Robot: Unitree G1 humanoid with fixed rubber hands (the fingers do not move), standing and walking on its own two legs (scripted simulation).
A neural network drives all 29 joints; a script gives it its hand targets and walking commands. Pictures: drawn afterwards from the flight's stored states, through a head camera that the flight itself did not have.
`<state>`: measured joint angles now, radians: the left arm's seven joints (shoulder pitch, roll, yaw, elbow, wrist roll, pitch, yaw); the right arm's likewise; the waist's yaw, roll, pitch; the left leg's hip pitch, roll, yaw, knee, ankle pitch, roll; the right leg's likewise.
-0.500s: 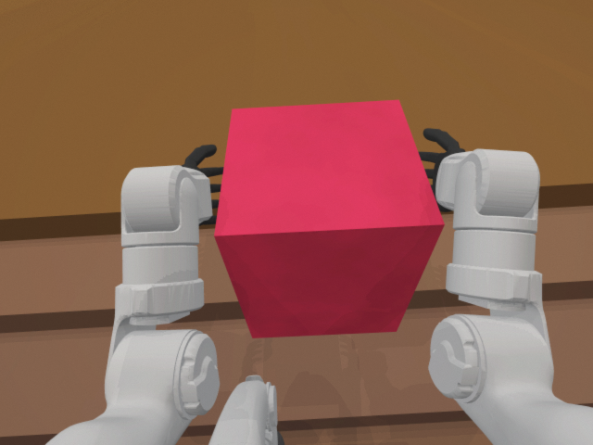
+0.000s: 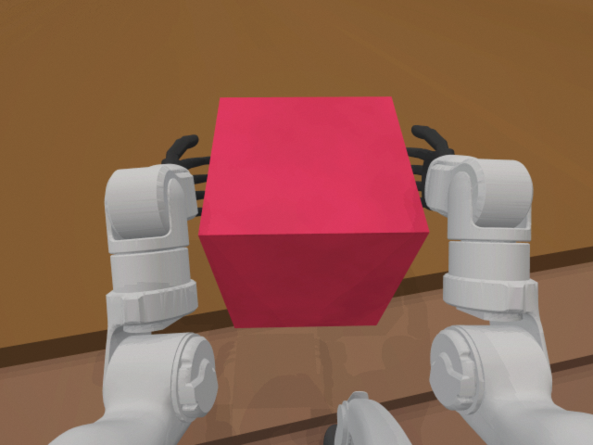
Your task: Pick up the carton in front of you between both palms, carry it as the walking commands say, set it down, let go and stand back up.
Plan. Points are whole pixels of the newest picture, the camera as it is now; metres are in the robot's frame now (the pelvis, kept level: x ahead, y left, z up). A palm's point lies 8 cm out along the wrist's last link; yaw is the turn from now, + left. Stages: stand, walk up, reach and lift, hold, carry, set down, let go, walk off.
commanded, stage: carry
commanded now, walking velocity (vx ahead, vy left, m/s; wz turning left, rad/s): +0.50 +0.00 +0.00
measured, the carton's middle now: (306, 222) +0.40 -0.01 +0.12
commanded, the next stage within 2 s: none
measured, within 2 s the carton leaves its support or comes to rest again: neither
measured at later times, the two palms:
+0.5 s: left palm (167, 5) +0.64 +0.16 +0.31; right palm (373, 3) +0.67 -0.13 +0.31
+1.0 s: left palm out of the picture +0.96 +0.16 +0.42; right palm out of the picture +0.95 -0.13 +0.43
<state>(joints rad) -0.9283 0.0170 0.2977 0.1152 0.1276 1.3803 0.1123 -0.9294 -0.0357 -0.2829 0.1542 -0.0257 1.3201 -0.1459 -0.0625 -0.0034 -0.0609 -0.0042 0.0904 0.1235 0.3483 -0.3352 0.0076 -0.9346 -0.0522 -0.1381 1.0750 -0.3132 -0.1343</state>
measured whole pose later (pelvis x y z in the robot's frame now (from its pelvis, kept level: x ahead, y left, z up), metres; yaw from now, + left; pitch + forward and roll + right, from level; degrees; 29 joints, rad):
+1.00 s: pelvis +0.58 +0.02 +0.22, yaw +1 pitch +4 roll -2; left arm -0.94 0.03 0.28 0.14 0.10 1.41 0.13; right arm -0.92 -0.03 -0.28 0.16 -0.04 1.35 -0.14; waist -0.06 -0.02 -0.08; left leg -0.01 0.08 0.10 0.28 -0.34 -0.01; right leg -1.10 -0.11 -0.12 1.37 -0.40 -0.10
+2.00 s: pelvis +1.14 +0.00 +0.33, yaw -1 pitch +6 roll +0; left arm -0.72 0.00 0.23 0.16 0.07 1.27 0.13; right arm -0.69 0.04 -0.25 0.12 -0.10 1.24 -0.12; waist 0.01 -0.02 -0.05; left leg -0.15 0.02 0.12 0.32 -0.27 0.02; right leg -0.56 -0.06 -0.10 0.54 -0.12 0.02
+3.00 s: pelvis +1.77 -0.02 +0.30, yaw +1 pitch +3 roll -1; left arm -0.20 -0.14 0.10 -0.25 0.14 1.22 0.10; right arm -0.19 0.12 -0.12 -0.28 -0.13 1.24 -0.08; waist 0.00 0.05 -0.16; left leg -0.09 0.12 0.13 0.73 -0.47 -0.04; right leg -0.47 -0.06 -0.24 0.55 -0.12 -0.07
